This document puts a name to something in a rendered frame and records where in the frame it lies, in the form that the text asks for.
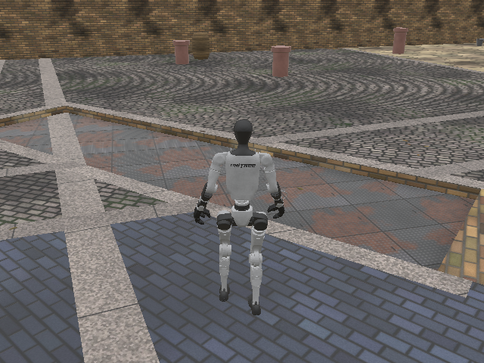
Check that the left robot foot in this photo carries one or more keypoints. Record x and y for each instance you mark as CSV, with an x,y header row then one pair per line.
x,y
224,295

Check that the left robot hand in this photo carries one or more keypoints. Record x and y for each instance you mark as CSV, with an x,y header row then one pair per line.
x,y
198,213

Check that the left robot forearm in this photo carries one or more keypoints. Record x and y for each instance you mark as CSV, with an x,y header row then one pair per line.
x,y
204,199

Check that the right robot forearm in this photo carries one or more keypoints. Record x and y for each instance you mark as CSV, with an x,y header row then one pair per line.
x,y
277,198

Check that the right robot upper arm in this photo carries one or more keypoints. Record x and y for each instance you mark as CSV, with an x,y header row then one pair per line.
x,y
266,160

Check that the humanoid robot head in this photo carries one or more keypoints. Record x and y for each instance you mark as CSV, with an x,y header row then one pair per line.
x,y
243,130

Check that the right robot hand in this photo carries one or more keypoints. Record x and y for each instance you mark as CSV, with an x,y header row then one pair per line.
x,y
273,208

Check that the left robot upper arm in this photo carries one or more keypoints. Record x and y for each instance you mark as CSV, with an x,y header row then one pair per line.
x,y
214,171

